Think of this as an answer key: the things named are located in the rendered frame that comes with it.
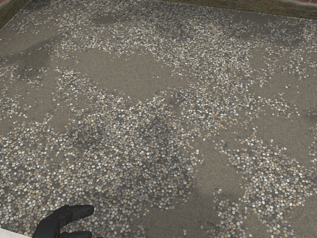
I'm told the robot left hand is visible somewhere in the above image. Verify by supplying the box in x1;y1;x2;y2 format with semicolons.
32;204;103;238

